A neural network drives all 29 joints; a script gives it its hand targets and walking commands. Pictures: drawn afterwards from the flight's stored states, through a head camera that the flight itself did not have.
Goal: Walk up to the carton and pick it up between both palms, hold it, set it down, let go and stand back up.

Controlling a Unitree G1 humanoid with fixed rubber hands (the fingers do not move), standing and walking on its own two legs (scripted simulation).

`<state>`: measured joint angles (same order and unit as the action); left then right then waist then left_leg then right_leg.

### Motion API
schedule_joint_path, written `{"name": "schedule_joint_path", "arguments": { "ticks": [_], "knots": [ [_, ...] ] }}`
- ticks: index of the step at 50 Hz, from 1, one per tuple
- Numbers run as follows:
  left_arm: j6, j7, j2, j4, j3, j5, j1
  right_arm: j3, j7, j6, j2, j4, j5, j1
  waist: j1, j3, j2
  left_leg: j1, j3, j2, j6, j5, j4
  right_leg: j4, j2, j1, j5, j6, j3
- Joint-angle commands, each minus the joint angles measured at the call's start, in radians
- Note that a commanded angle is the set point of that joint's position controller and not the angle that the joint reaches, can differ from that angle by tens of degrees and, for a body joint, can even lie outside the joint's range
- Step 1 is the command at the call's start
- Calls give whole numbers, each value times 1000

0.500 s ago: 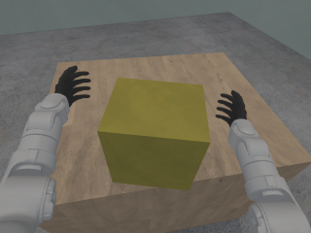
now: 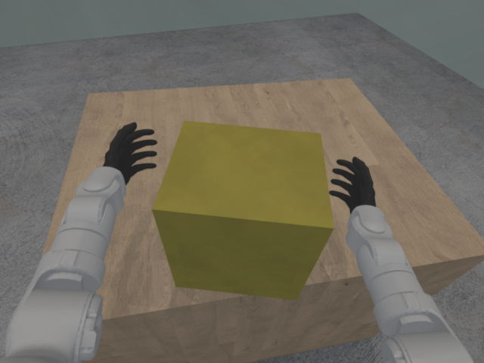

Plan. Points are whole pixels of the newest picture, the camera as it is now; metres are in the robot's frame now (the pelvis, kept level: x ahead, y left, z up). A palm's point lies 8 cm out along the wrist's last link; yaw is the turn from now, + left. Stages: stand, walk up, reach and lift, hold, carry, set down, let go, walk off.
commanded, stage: reach and lift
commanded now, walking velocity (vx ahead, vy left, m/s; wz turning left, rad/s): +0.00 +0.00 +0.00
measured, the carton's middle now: (243, 215) +0.35 -0.04 +0.04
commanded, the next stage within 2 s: none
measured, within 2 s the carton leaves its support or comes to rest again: leaves its support in 1.58 s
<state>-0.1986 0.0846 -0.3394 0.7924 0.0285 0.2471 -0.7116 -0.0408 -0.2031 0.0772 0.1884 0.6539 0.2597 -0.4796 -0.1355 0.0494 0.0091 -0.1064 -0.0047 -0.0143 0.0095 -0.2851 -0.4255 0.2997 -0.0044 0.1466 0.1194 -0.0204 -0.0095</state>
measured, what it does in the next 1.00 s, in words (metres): stands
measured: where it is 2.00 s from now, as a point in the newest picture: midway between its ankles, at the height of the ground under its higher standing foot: outside the picture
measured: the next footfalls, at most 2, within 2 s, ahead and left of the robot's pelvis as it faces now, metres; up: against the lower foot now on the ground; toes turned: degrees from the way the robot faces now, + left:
none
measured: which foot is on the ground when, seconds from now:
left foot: down 0.00-1.00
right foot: down 0.00-1.00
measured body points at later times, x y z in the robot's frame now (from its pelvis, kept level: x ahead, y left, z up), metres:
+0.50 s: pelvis -0.01 +0.00 +0.00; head -0.01 +0.01 +0.45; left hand +0.42 +0.11 +0.10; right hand +0.33 -0.21 +0.07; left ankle -0.03 +0.10 -0.75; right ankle +0.03 -0.14 -0.75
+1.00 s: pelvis -0.01 +0.00 +0.00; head +0.00 +0.01 +0.45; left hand +0.43 +0.11 +0.10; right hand +0.34 -0.21 +0.07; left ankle -0.03 +0.10 -0.75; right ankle +0.03 -0.14 -0.75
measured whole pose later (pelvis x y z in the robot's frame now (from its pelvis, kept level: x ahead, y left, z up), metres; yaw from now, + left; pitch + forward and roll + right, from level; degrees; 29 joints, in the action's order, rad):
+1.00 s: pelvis -0.01 +0.00 +0.00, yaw +0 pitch -2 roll -2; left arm -0.24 0.02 -0.20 0.76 0.03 0.12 -0.71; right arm -0.09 -0.29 0.05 0.02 0.65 0.12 -0.50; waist -0.14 0.05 0.01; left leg -0.11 0.00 -0.01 0.01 -0.28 -0.43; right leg 0.30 0.00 0.16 0.11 -0.02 -0.01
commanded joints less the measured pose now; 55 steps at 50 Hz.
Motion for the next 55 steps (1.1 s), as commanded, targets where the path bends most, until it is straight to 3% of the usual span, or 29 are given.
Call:
{"name": "schedule_joint_path", "arguments": {
  "ticks": [1, 3, 4, 6, 8, 10, 11, 12, 13, 14, 16, 17, 18, 19, 22, 23, 25, 27, 31, 33, 36, 37, 39, 40, 42, 43, 47, 51, 55],
  "knots": [
    [44, -23, 70, -301, -77, -96, -364, 0, -16, -81, -29, -250, -22, -374, -45, -506, -82, 214, 2, 18, -71, 523, 18, 4, -62, -63, -363, 7, -51],
    [33, -28, 77, -368, -76, -113, -337, -14, -15, -94, -12, -265, -27, -351, -54, -516, -107, 248, 12, 8, -81, 593, 13, 14, -72, -58, -374, -1, -64],
    [30, -26, 56, -327, -50, -123, -406, 2, -24, -89, -24, -255, -41, -421, -26, -496, -97, 218, -1, 15, -76, 565, 2, 8, -63, -48, -352, 0, -47],
    [17, -38, 42, -372, -42, -142, -400, -44, -44, -94, 10, -241, -60, -390, -50, -507, -110, 203, 10, 13, -83, 548, 4, 18, -66, -61, -359, -7, -48],
    [-10, -37, 49, -312, -32, -152, -382, -27, -46, -71, -12, -183, -66, -398, -39, -427, -96, 190, -4, 16, -76, 499, 31, 6, -63, -63, -325, -7, -51],
    [-20, -45, 82, -369, -54, -167, -354, -40, -49, -87, -31, -177, -61, -354, -49, -410, -142, 211, 4, 6, -87, 514, 28, 12, -71, -35, -296, -11, -53],
    [-18, -51, 87, -427, -41, -170, -396, -25, -55, -96, -50, -246, -58, -398, -28, -446, -135, 221, -1, 5, -89, 547, 13, 13, -68, -36, -310, -6, -53],
    [-6, -60, 84, -440, -41, -163, -412, -35, -56, -95, -41, -235, -68, -394, -32, -474, -128, 218, -5, 8, -85, 538, 13, 8, -58, -62, -332, -3, -51],
    [-17, -57, 94, -414, -53, -158, -391, -32, -57, -96, -47, -236, -70, -407, -42, -463, -103, 217, -5, 9, -78, 530, 9, 14, -66, -45, -329, -9, -60],
    [-6, -55, 67, -383, -19, -156, -423, -7, -63, -88, -71, -261, -49, -426, -7, -468, -92, 182, -21, 25, -66, 510, 12, 11, -58, -70, -341, -9, -51],
    [-7, -48, 82, -311, -20, -163, -431, -17, -64, -69, -83, -218, -70, -439, -19, -396, -56, 114, -25, 27, -44, 374, 49, 13, -50, -84, -280, -17, -49],
    [2, -55, 111, -362, -40, -170, -471, -22, -67, -84, -117, -253, -82, -492, -24, -454, -60, 129, -25, 23, -42, 355, 44, 8, -57, -65, -285, -5, -52],
    [8, -58, 107, -333, -21, -179, -463, -4, -68, -83, -113, -259, -81, -485, 5, -441, -69, 120, -28, 25, -37, 365, 48, 12, -49, -57, -278, -10, -45],
    [4, -63, 123, -344, -44, -167, -461, -33, -71, -82, -110, -235, -87, -466, -27, -432, -85, 144, -24, 22, -47, 358, 47, 12, -55, -57, -268, -2, -54],
    [8, -63, 133, -266, -42, -166, -507, -33, -67, -59, -130, -202, -110, -526, -28, -394, -51, 54, -18, 19, -26, 226, 72, 3, -42, -45, -182, 2, -46],
    [21, -64, 111, -237, -29, -174, -513, -39, -70, -63, -138, -227, -116, -543, -9, -383, -54, 28, -24, 22, -17, 188, 80, 5, -31, -47, -162, -4, -35],
    [25, -76, 128, -224, -39, -177, -522, -31, -75, -67, -152, -233, -116, -559, -5, -405, -50, 50, -25, 22, -21, 193, 73, 0, -38, -39, -164, 2, -42],
    [27, -84, 130, -233, -37, -185, -528, -68, -77, -64, -158, -204, -149, -562, -26, -406, -65, 46, -18, 17, -24, 168, 83, 4, -36, -50, -160, 2, -43],
    [24, -83, 144, -169, -8, -212, -533, -60, -88, -61, -180, -163, -179, -561, -18, -402, -44, 14, -33, 28, -18, 183, 82, 4, -27, -94, -196, -11, -39],
    [38, -89, 178, -276, -31, -209, -548, -53, -88, -83, -197, -236, -159, -587, -19, -472, -46, 62, -23, 18, -25, 258, 64, 23, -40, -76, -250, -12, -52],
    [32, -86, 183, -236, -21, -212, -526, -58, -92, -95, -176, -237, -164, -567, -26, -505, -43, 83, -22, 19, -30, 314, 40, 21, -46, -75, -298, -20, -55],
    [22, -86, 198, -284, -23, -212, -479, -32, -92, -92, -194, -255, -155, -543, -14, -489, -35, 113, -27, 25, -31, 380, 31, 25, -46, -98, -364, -18, -52],
    [20, -78, 184, -281, -12, -226, -499, -29, -93, -77, -196, -200, -152, -524, -25, -435, -36, 109, -23, 20, -32, 353, 44, 24, -44, -101, -327, -25, -54],
    [13, -75, 189, -252, 4, -242, -477, -16, -87, -70, -198, -173, -142, -501, -10, -421, -53, 118, -21, 19, -31, 355, 46, 14, -43, -83, -306, -14, -49],
    [21, -69, 207, -283, 3, -234, -500, -6, -93, -80, -211, -254, -148, -549, 3, -464, -31, 93, -29, 22, -25, 363, 44, 23, -35, -140, -357, -15, -44],
    [17, -61, 200, -288, 7, -247, -471, -14, -98, -86, -213, -218, -142, -509, -22, -448, -63, 95, -26, 27, -32, 373, 37, 25, -37, -148, -373, -22, -45],
    [23, -52, 239, -320, 3, -248, -452, 13, -91, -96, -237, -264, -143, -518, -12, -481, -35, 97, -35, 34, -34, 418, 27, 27, -30, -178, -443, -27, -46],
    [25, -50, 239, -358, 13, -250, -453, 1, -92, -98, -226, -251, -152, -487, -28, -485, -35, 141, -26, 31, -36, 432, 30, 23, -41, -160, -413, -28, -56],
    [32, -45, 254, -335, 19, -263, -461, 3, -90, -96, -243, -252, -160, -494, -11, -479, -47, 108, -27, 33, -32, 395, 38, 23, -29, -169, -393, -18, -45]
  ]
}}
